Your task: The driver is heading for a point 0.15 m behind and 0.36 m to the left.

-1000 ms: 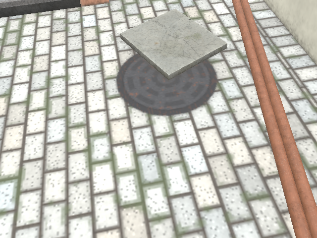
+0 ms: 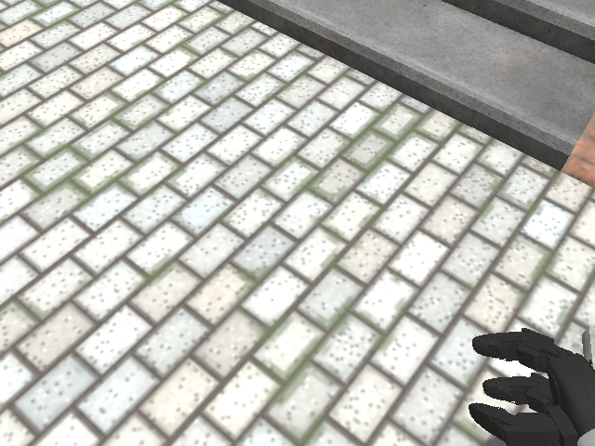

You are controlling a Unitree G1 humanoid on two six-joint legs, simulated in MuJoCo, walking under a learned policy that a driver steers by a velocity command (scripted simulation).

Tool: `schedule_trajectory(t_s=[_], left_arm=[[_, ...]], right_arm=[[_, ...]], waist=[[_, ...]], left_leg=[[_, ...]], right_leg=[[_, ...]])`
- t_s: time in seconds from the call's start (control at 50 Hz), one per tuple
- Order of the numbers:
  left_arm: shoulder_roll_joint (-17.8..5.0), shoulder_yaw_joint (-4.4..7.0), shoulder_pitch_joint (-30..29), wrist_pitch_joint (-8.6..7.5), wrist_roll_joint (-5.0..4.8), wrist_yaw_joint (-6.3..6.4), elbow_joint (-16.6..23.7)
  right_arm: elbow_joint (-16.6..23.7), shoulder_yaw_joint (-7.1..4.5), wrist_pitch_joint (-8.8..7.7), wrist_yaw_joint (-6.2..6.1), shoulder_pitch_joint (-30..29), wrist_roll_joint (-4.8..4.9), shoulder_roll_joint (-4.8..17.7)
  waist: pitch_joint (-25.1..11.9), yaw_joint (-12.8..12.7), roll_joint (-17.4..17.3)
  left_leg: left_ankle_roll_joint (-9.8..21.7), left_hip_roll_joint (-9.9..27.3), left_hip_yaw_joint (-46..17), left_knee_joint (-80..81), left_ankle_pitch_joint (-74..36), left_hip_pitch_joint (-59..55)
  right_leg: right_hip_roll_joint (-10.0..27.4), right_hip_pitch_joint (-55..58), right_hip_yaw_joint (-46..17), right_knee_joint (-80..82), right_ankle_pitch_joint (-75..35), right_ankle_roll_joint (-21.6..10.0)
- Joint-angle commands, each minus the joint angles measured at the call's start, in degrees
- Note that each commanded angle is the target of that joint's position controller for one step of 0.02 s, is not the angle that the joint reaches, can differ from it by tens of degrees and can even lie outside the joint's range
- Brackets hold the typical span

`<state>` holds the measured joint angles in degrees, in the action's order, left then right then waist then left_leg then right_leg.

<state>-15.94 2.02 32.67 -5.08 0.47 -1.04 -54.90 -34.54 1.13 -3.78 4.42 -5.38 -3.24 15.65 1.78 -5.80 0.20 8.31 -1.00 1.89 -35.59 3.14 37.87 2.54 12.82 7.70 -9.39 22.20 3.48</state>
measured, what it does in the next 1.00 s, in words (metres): walks ahead, turning left: left foot, then right foot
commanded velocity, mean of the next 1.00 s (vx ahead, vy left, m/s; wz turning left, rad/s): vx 0.17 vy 0.00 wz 0.73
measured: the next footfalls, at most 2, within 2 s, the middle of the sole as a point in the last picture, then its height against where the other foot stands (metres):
left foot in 0.04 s outside the picture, level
right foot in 0.48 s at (341, 430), level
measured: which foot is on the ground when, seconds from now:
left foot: up 0.00-0.02, down 0.04-0.48, up 0.50-0.90, down 0.92-1.00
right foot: down 0.00-0.04, up 0.06-0.46, down 0.48-0.92, up 0.94-1.00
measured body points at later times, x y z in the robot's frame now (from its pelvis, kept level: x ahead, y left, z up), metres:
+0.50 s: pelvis +0.29 +0.01 +0.01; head +0.32 +0.04 +0.45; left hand +0.49 +0.30 -0.05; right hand +0.43 -0.28 -0.09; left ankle +0.19 +0.07 -0.71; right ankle +0.44 -0.05 -0.72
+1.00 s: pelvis +0.29 +0.04 +0.01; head +0.30 +0.11 +0.46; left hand +0.22 +0.37 -0.11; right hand +0.61 -0.06 -0.05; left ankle +0.24 +0.13 -0.72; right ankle +0.43 -0.06 -0.68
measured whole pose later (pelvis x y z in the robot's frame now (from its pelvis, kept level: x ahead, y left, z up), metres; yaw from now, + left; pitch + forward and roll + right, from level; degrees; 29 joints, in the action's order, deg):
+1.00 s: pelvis +0.29 +0.04 +0.01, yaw +46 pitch +2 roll -3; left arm -18.7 6.3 4.0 1.2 0.5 1.3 -40.1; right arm -35.6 -5.6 3.7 -0.5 11.0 0.0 17.4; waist 4.6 -0.3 3.4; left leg 2.0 1.0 -1.2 -36.9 18.2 21.2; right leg 5.2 -27.7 4.5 -50.5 25.9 3.2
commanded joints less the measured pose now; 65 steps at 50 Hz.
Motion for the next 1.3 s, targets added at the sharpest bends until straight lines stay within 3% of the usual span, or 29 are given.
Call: schedule_trajectory(t_s=[0.02,0.04,0.06,0.08,0.12,0.16,0.28,0.36,0.44,0.48,0.5,0.52,0.56,0.58,0.62,0.68,0.78,0.9,0.92,0.94,0.96,0.98,1.0,1.02,1.04,1.08,1.22,1.24,1.3], left_arm=[[-12.52,2.04,-6.44,-0.2,-0.77,1.27,4.91],[-5.79,0.87,-2.95,0.21,0.1,0.92,6.69],[-3.47,-0.54,2.65,-1.53,-1.71,1.32,7.43],[-9.1,0.91,-2.09,-2.27,-2.65,1.82,7.34],[-8.04,0.71,-12.24,-2.48,-1.77,2.84,10.82],[-8.02,1.39,-15.35,-1.42,-0.56,3.19,12.54],[-3.7,0.8,-24.81,0.95,0.51,3.17,18.57],[-3.96,0.76,-34.95,1.34,-0.23,2.24,22.25],[-7.05,1.92,-34.82,1.2,-0.41,1.74,22.75],[-7.77,2.38,-27.51,0.44,0.65,2.06,21.06],[-8.85,2.22,-26.04,0.97,1.15,2.78,21.69],[-8.99,2.49,-25.15,1.78,1.86,2.72,21.56],[-3.08,1.75,-30.43,2.78,0.9,2.94,23.89],[-3.01,1.58,-31.15,3.45,1.08,3.02,23.9],[-4.69,2.05,-32.82,4.05,1.29,3.18,23.15],[-5.85,3.07,-30.62,4.2,1.62,3.41,21.4],[-8.53,4.56,-31.21,4.63,0.9,3.38,20.22],[-9.88,5.66,-31.03,4.8,-1.37,2.32,18.45],[-7.95,5.33,-29.29,5.03,-1.63,2.15,17.51],[-5.23,4.78,-27.0,5.54,-1.03,1.64,16.81],[-4.13,4.26,-29.17,5.43,1.07,1.77,21.5],[-6.28,4.84,-36.05,5.0,1.0,2.44,22.88],[-6.94,5.11,-36.96,4.81,0.0,2.93,22.98],[-7.87,5.66,-33.57,4.36,-0.13,3.03,21.26],[-8.82,6.14,-31.82,3.88,0.0,2.8,20.32],[-8.34,6.29,-31.71,2.63,-0.8,1.74,20.03],[-5.42,5.46,-36.61,-0.67,-1.63,0.2,20.84],[-4.89,4.04,-31.68,3.45,3.2,-0.92,18.01],[-5.41,3.46,-37.01,5.33,1.07,-0.67,21.36]], right_arm=[[-7.76,-3.22,-0.86,-2.08,28.05,-1.11,8.2],[-8.9,-4.1,-0.99,-3.26,30.44,-1.49,12.85],[-5.94,-5.49,-0.8,-3.38,27.84,3.54,17.1],[-6.29,-5.66,-0.3,-3.44,25.64,3.97,14.17],[-6.56,-5.07,-1.07,-2.99,17.66,4.89,10.61],[-5.81,-4.65,-0.98,-3.28,14.85,4.3,7.92],[-6.23,-6.52,1.14,-5.55,17.31,4.97,9.42],[-6.66,-7.42,3.9,-7.45,20.94,5.83,9.9],[-4.37,-8.03,5.0,-8.37,18.95,5.19,9.27],[-2.0,-7.24,5.16,-7.88,17.01,4.95,6.44],[-1.71,-6.12,5.27,-7.58,22.71,3.27,2.19],[-1.79,-6.5,5.01,-6.61,33.63,4.56,6.15],[-4.0,-9.15,6.58,-6.59,27.36,5.2,14.14],[-3.7,-9.32,7.59,-7.12,24.88,5.19,13.5],[-1.53,-8.89,8.32,-7.29,22.42,5.27,10.59],[0.69,-7.8,7.81,-7.23,20.06,5.31,6.28],[2.51,-7.62,7.66,-5.86,16.73,4.9,6.51],[1.86,-8.98,8.87,-3.88,18.68,5.01,7.78],[0.44,-9.87,8.94,-4.3,22.13,4.86,9.15],[-0.28,-11.56,8.64,-5.28,26.16,4.68,14.45],[1.89,-12.2,7.56,-5.93,23.8,3.35,21.51],[3.1,-12.0,5.88,-5.52,21.26,1.67,18.99],[2.93,-11.29,4.76,-5.59,18.74,1.91,17.65],[2.59,-10.71,4.3,-5.74,17.82,3.96,15.12],[2.41,-9.8,4.13,-5.7,17.58,5.34,12.89],[2.22,-8.87,3.57,-5.96,18.19,5.06,11.72],[1.0,-8.33,2.25,-6.93,22.43,5.05,11.6],[-0.33,-9.04,3.33,-4.1,23.83,0.84,14.52],[0.78,-8.39,4.07,-1.63,23.6,1.97,12.47]], waist=[[-10.41,18.13,5.83],[-16.96,13.92,-6.06],[-32.69,10.88,-16.8],[-32.25,12.88,-6.0],[-13.89,7.75,1.8],[-7.64,4.8,1.53],[-6.65,3.43,-1.98],[-7.44,6.3,-3.98],[-6.75,4.95,-6.91],[-12.21,2.09,-3.85],[-17.85,4.92,6.95],[-25.52,9.47,17.31],[-14.14,7.17,5.48],[-11.51,7.19,2.13],[-5.96,7.79,4.32],[-7.07,6.47,8.03],[-9.3,5.93,8.43],[-9.04,8.27,8.27],[-8.61,9.28,5.56],[-5.12,9.62,-8.11],[-5.16,6.34,-20.75],[-7.33,10.24,-13.0],[-5.55,8.29,-10.73],[-6.79,6.74,-7.51],[-6.97,6.36,-7.79],[-5.97,6.01,-10.07],[-1.86,7.79,-10.99],[-2.78,8.8,-16.51],[0.46,10.18,-11.88]], left_leg=[[1.66,-1.89,0.46,7.29,-7.38,-42.17],[2.35,13.71,-13.61,1.25,-26.88,-55.11],[13.37,25.32,-43.6,5.78,-35.08,-71.43],[14.04,23.67,-37.25,7.82,-39.61,-66.01],[11.39,16.29,-24.7,11.75,-37.28,-46.71],[9.82,12.09,-20.87,16.11,-37.64,-34.09],[6.61,5.58,-15.56,16.42,-38.5,-22.75],[-0.29,2.08,-19.48,13.17,-25.8,-21.44],[-1.9,2.4,-28.4,6.61,-15.1,-28.03],[-4.34,-2.12,-25.73,-7.71,-4.43,-25.18],[-6.84,-8.31,-18.27,-20.88,32.14,-13.22],[-8.46,-7.79,-17.36,-31.49,39.67,-5.23],[-13.64,-1.12,-12.32,-40.24,30.42,-2.13],[-14.46,-0.14,-11.0,-41.36,27.09,-2.04],[-14.52,1.86,-7.81,-39.03,22.87,-3.49],[-14.45,3.64,-4.75,-32.33,20.58,-3.58],[-12.64,6.88,-2.84,-20.99,15.83,-9.18],[-6.96,4.16,2.74,0.07,10.98,-23.17],[-4.69,2.76,1.34,4.51,8.89,-29.28],[0.54,10.63,-13.56,14.24,-3.91,-36.17],[10.86,21.62,-35.09,15.41,-11.04,-37.29],[12.32,21.0,-34.16,18.09,-3.52,-33.38],[9.0,17.79,-30.46,19.16,1.63,-31.83],[5.96,15.45,-28.84,20.18,17.81,-32.44],[4.95,14.88,-29.41,21.64,29.34,-32.18],[4.28,12.86,-30.15,24.14,35.76,-30.83],[4.27,8.38,-29.37,23.11,26.31,-29.05],[3.59,4.43,-28.09,22.86,29.33,-27.85],[4.72,3.69,-32.38,20.95,28.78,-22.79]], right_leg=[[6.69,-19.84,0.23,-34.31,-63.33,-5.79],[0.25,-31.78,-0.45,-55.63,-8.02,-5.05],[-7.2,-48.51,-14.51,-75.21,12.66,-2.9],[-4.07,-48.97,-19.74,-76.06,10.32,-2.69],[1.6,-51.25,-12.12,-67.26,4.34,-0.89],[2.51,-47.62,-11.41,-63.8,1.23,0.28],[-2.33,-43.99,-10.04,-41.45,-11.23,1.5],[-8.02,-37.74,-10.9,-26.21,-21.22,1.24],[-6.83,-36.15,-15.98,-17.14,-19.76,0.15],[0.31,-20.9,-18.03,-9.54,-33.9,-4.12],[12.88,-4.58,-27.96,-16.55,-61.11,-9.14],[27.63,2.13,-46.66,-15.43,-57.55,-20.75],[19.35,-9.22,-34.55,-13.59,-40.39,-19.13],[15.9,-13.96,-29.7,-12.45,-34.15,-16.82],[11.73,-23.28,-21.42,-9.1,-29.28,-15.7],[11.58,-21.88,-15.36,-6.68,-30.34,-17.11],[14.95,-21.97,-9.52,-5.29,-24.65,-17.29],[16.11,-24.14,-2.22,-11.66,-14.53,-10.74],[13.94,-28.81,-0.11,-17.26,-9.9,-7.45],[7.43,-41.12,5.39,-33.06,2.69,-1.68],[-0.77,-57.5,0.24,-48.68,16.6,2.18],[-1.5,-58.69,-9.28,-55.57,13.71,0.72],[-1.28,-58.72,-11.48,-55.83,7.51,-1.14],[0.06,-58.11,-12.59,-53.83,1.23,-2.27],[0.17,-57.2,-12.55,-52.06,-2.25,-2.41],[-1.65,-54.99,-11.94,-49.73,-6.99,-2.12],[-5.89,-48.22,-12.29,-31.45,-11.83,0.55],[-5.03,-46.43,-8.3,-34.46,-9.27,1.51],[-5.02,-42.94,-8.62,-29.36,-5.16,2.87]])
Velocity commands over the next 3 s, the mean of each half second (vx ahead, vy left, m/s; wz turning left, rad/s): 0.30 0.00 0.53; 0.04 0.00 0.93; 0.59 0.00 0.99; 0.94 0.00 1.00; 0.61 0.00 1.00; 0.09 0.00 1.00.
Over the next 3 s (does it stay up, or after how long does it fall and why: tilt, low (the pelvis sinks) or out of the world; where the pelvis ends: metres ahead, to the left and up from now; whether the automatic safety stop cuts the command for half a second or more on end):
stays up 0.26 1.07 0.01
